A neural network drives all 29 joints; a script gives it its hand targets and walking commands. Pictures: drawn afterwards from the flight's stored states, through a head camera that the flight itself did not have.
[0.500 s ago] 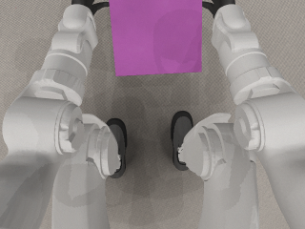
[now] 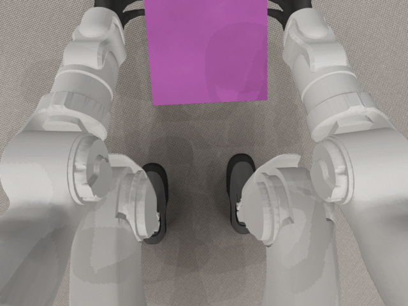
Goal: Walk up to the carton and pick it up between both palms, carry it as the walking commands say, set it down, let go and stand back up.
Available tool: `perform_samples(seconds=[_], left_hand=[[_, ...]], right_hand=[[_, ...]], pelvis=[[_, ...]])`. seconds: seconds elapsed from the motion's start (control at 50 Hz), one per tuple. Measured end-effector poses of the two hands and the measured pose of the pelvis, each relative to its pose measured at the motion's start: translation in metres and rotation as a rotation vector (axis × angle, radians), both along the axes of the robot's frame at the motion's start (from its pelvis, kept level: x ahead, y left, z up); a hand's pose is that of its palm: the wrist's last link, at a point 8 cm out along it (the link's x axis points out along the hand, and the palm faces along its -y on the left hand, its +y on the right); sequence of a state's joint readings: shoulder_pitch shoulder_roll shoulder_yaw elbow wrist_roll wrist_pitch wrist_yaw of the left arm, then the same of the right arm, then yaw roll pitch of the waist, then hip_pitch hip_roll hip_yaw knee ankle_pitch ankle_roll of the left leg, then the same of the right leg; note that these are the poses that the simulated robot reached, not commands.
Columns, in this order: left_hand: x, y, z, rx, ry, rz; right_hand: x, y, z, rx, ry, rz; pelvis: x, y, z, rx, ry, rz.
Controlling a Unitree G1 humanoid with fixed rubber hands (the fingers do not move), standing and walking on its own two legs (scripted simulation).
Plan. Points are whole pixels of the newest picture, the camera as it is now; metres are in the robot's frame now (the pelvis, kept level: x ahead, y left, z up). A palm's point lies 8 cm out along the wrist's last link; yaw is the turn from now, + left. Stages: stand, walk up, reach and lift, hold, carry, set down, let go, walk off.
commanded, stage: reach and lift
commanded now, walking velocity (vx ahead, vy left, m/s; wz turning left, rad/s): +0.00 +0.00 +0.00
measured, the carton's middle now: (203, 26) +0.54 -0.01 -0.25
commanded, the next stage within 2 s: none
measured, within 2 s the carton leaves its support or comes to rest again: leaves its support in 0.16 s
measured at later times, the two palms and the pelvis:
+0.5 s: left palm out of the picture +0.56 +0.13 -0.12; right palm out of the picture +0.56 -0.14 -0.12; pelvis +0.00 +0.00 +0.00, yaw -1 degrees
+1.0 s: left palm out of the picture +0.53 +0.12 -0.09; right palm out of the picture +0.55 -0.13 -0.07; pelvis -0.01 +0.00 +0.04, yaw -1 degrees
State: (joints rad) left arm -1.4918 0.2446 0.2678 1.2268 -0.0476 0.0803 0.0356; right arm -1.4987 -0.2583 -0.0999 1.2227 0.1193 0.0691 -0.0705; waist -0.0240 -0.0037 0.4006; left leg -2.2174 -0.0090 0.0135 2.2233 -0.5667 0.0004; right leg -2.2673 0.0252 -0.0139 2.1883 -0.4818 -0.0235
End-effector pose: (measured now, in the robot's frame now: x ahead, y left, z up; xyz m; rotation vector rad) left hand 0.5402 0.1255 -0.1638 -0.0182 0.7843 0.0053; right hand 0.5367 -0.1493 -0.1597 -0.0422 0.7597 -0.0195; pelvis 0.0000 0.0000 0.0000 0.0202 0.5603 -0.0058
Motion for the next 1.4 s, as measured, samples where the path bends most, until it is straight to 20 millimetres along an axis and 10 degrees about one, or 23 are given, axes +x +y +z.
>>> perform_samples(seconds=[0.4,0.52,0.72,0.92,1.08,1.2,1.4], left_hand=[[0.014,0.001,0.018,0.055,-0.036,0.013],[0.024,0.0,0.051,0.063,-0.134,0.025],[-0.01,0.002,0.05,0.03,-0.015,0.092],[0.005,0.0,0.086,0.023,-0.15,0.112],[-0.009,0.0,0.084,0.042,-0.09,0.099],[-0.006,-0.002,0.137,0.041,-0.207,0.12],[-0.034,0.006,0.148,0.025,-0.079,0.145]], right_hand=[[0.012,0.008,0.019,-0.003,-0.036,-0.053],[0.02,0.009,0.051,0.003,-0.126,-0.063],[-0.002,0.013,0.06,-0.006,-0.033,-0.065],[0.016,0.014,0.1,0.01,-0.17,-0.097],[-0.007,0.015,0.086,0.004,-0.084,-0.119],[-0.017,0.016,0.127,0.014,-0.154,-0.136],[-0.021,0.024,0.169,-0.028,-0.084,-0.09]], pelvis=[[0.0,0.0,0.0,-0.003,-0.005,-0.004],[-0.007,0.0,0.006,-0.008,-0.081,-0.008],[-0.006,-0.003,0.02,-0.003,-0.051,-0.01],[-0.01,-0.004,0.033,-0.004,-0.089,-0.015],[-0.011,-0.003,0.051,-0.011,-0.118,-0.017],[-0.017,-0.003,0.058,-0.015,-0.168,-0.018],[-0.011,-0.005,0.081,-0.014,-0.094,-0.017]])
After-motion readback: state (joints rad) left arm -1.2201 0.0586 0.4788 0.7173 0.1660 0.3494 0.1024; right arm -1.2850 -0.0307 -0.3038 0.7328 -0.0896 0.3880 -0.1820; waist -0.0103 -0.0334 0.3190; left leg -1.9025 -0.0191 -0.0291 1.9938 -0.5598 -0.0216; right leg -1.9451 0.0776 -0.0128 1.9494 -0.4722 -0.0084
